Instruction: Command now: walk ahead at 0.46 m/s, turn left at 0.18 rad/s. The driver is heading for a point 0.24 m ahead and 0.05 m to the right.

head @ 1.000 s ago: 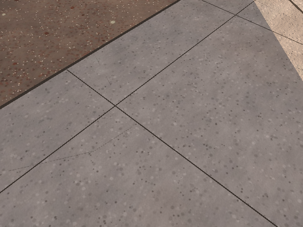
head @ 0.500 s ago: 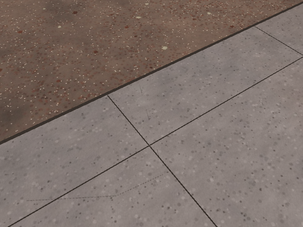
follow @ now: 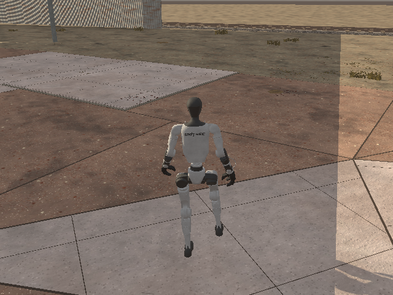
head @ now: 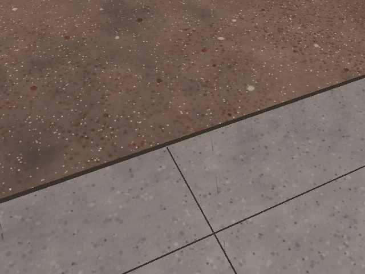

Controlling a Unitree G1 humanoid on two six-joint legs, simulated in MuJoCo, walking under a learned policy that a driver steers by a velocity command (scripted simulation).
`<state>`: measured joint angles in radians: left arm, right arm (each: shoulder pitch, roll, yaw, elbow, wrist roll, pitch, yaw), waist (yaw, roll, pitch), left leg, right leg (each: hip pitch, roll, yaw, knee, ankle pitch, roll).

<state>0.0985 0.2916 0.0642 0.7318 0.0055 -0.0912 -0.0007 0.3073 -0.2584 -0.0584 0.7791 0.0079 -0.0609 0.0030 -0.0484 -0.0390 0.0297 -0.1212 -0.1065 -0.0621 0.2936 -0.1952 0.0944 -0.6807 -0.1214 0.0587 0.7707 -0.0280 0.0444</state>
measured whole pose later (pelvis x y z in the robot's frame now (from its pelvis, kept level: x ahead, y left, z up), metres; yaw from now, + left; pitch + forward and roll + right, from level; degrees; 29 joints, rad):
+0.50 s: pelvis +0.19 -0.04 -0.02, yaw +2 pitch +0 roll -2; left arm 0.14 0.22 0.02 0.85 0.02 -0.03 -0.02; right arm 0.21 -0.26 -0.04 0.82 -0.02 0.03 -0.03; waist 0.00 0.02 0.04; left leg -0.32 0.06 -0.06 0.57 -0.24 -0.03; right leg -0.34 0.04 -0.04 0.48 -0.15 -0.04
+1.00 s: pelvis +0.25 -0.02 -0.01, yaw +1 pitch -1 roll +0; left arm 0.12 0.24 0.03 1.02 0.00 0.01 0.02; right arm 0.20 -0.22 -0.04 0.95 0.00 -0.01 -0.03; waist 0.01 0.00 0.03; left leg -0.17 0.01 -0.02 0.53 -0.33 -0.01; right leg -0.24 -0.01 -0.01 0.52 -0.27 0.01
